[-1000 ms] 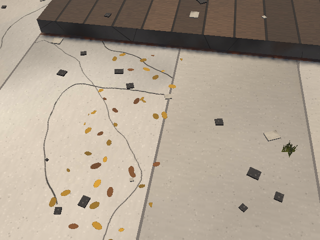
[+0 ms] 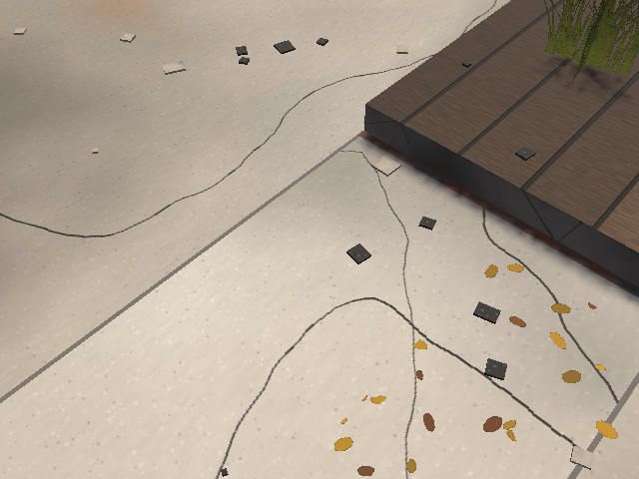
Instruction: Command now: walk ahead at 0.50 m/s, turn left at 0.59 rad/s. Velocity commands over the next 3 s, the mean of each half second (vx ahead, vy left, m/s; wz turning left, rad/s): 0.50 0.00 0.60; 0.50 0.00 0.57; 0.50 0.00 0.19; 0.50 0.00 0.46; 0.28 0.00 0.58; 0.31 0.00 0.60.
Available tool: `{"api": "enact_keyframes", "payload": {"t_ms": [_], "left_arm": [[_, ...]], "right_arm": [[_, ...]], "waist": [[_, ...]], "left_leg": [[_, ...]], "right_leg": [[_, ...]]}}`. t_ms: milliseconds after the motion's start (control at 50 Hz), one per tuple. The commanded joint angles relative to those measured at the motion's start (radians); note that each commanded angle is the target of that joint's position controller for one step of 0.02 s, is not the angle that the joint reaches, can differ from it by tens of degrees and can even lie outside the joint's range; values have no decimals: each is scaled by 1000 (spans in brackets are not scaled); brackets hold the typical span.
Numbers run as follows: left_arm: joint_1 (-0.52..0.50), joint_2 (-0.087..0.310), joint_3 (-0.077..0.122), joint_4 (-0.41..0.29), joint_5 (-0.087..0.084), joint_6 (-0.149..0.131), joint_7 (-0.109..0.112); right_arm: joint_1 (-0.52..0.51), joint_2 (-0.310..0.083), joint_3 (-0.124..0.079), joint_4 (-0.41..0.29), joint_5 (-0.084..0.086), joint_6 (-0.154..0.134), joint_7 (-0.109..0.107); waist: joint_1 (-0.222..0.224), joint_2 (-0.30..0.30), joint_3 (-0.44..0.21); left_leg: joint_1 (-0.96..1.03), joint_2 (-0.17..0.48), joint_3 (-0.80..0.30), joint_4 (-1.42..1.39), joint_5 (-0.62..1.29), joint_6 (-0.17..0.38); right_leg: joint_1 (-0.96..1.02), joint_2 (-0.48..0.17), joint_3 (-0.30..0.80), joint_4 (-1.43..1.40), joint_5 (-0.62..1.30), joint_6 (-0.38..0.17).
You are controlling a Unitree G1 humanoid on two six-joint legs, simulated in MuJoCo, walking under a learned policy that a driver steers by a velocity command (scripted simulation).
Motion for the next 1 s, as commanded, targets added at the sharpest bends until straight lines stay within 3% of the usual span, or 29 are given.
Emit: {"api": "enact_keyframes", "payload": {"t_ms": [20, 100, 200, 280, 320, 340, 360, 380, 400, 420, 440, 460, 480, 500, 520, 580, 680, 720, 780, 820, 840, 860, 880, 900, 920, 940, 960, 1000], "left_arm": [[39, 99, 25, -25, 1, -6, 5], [59, 149, 43, 5, -3, -15, 6], [87, 181, 47, 29, -10, 3, 13], [138, 218, 56, 53, -28, 25, 13], [133, 247, 65, 52, -37, 38, 17], [131, 264, 70, 50, -41, 45, 21], [118, 267, 70, 47, -44, 53, 26], [125, 237, 58, 38, -36, 52, 31], [201, 103, 15, -12, 17, 36, 19], [167, 112, 1, -45, 0, -5, 5], [39, 196, 25, -72, -44, -25, -5], [8, 182, 18, -89, -48, -36, -5], [16, 173, 17, -74, -25, -36, 4], [36, 182, 24, -67, -9, -26, 7], [52, 182, 27, -64, -5, -13, 5], [39, 141, 19, -66, 9, 12, 8], [-155, 92, -4, -115, 1, 9, -1], [-205, 101, -3, -132, -9, 2, -10], [-207, 141, 14, -144, -16, -9, -19], [-150, 159, 27, -135, -18, -17, -20], [-73, 170, 39, -115, -15, -21, -15], [41, 205, 54, -102, 1, -27, -9], [173, 287, 73, -90, 21, -24, 0], [225, 283, 77, -60, 2, -12, -12], [183, 192, 54, -75, -11, -8, -12], [145, 154, 42, -76, -8, 1, -10], [105, 134, 32, -73, 0, 6, -10], [74, 105, 21, -60, 8, 3, -8]], "right_arm": [[-31, -73, -25, -106, 5, -5, 8], [-88, -45, -15, -143, -3, 3, 10], [-228, -21, -1, -174, -2, -11, 40], [-317, -25, -1, -218, 4, -11, 64], [-294, -55, -16, -226, -2, -8, 70], [-240, -81, -30, -219, -6, -3, 68], [-109, -119, -54, -187, -5, 0, 64], [68, -181, -89, -138, -2, 7, 48], [110, -298, -109, -129, 4, 10, 29], [122, -285, -93, -167, 0, -9, 37], [107, -210, -70, -153, -11, -23, 46], [62, -184, -61, -146, -10, -31, 46], [-10, -155, -50, -154, -8, -33, 43], [-62, -131, -41, -167, -15, -33, 40], [-88, -126, -37, -175, -23, -34, 37], [-80, -139, -40, -154, -18, -41, 19], [-12, -160, -46, -112, -7, -30, -4], [20, -169, -49, -93, -3, -27, -5], [39, -154, -47, -74, 3, -20, -7], [24, -149, -47, -74, 0, -13, -9], [15, -126, -40, -77, -2, -10, -8], [15, -74, -21, -87, -8, -12, -5], [103, -11, -1, -110, -4, -17, -6], [162, -47, 1, -124, 15, -25, -8], [103, -132, -20, -99, 19, -22, -9], [16, -146, -24, -108, 7, -17, -8], [-33, -130, -23, -118, -6, -17, -7], [-42, -93, -20, -120, -4, -16, 2]], "waist": [[22, -152, -7], [23, -112, 2], [75, -100, 34], [95, -104, 69], [59, -129, 41], [20, -148, -1], [-60, -138, -70], [-146, -93, -159], [-75, 182, -240], [-83, 186, -427], [-124, 71, -319], [-90, 43, -197], [-40, -26, -129], [0, -11, -94], [24, 9, -83], [36, 4, -62], [-36, 35, -14], [-57, 44, -6], [-48, 65, -7], [-14, 98, -14], [26, 98, -40], [79, 56, -138], [79, -160, -293], [61, -387, -333], [83, -240, -200], [87, -159, -104], [69, -119, -40], [28, -151, 4]], "left_leg": [[-241, 123, -32, -4, 75, -4], [-296, 140, -22, -133, 187, -24], [-245, 118, 55, -415, 411, -13], [-228, 95, 110, -539, 353, 22], [-145, 44, 157, -570, 250, 60], [-56, 5, 185, -576, 200, 83], [117, -41, 205, -629, 224, 116], [408, -47, 155, -665, 277, 157], [780, 223, -300, -668, 276, 292], [904, 360, -763, -856, 81, 426], [840, 329, -640, -901, 96, 354], [693, 291, -505, -904, 170, 319], [542, 247, -399, -906, 267, 288], [425, 214, -329, -923, 362, 274], [352, 194, -303, -947, 400, 271], [240, 162, -226, -974, 494, 280], [190, 100, -168, -957, 357, 216], [196, 113, -202, -941, 307, 203], [266, 146, -291, -863, 251, 186], [289, 151, -337, -799, 266, 167], [278, 118, -329, -735, 289, 144], [218, 63, -275, -550, 278, 107], [-56, -59, -140, -209, 26, 33], [-295, -63, -95, 22, -222, 4], [-361, -8, -120, 112, -139, -6], [-354, 23, -83, 116, -55, -8], [-320, 46, -68, 72, 3, -7], [-239, 85, -61, -15, 61, -1]], "right_leg": [[197, -280, 283, -283, 4, -157], [218, -297, 143, -322, 185, -185], [265, -263, -30, -316, 252, -139], [368, -303, -79, -283, 318, -117], [412, -310, -118, -184, 598, -97], [422, -307, -138, -82, 771, -87], [389, -286, -166, 95, 863, -68], [220, -249, -181, 345, 748, -32], [-220, -120, -164, 719, -103, 26], [-416, 3, 75, 918, -436, 35], [-514, -53, 136, 936, -340, 19], [-513, -88, 122, 859, -249, 6], [-451, -126, 121, 777, -189, 13], [-375, -150, 124, 712, -151, 22], [-321, -157, 124, 684, -129, 32], [-286, -138, 96, 569, -61, 77], [-230, -70, 91, 194, 225, 96], [-187, -45, 94, 119, 263, 91], [-151, -36, 126, 45, 203, 64], [-79, -30, 117, 20, 112, 33], [27, -26, 98, -19, 108, 10], [229, -114, 166, -8, 94, -39], [585, -342, 490, -38, -14, -159], [681, -466, 867, -157, -296, -247], [578, -427, 794, -195, -425, -215], [454, -381, 633, -198, -355, -178], [334, -333, 518, -216, -234, -167], [209, -270, 377, -260, -82, -160]]}}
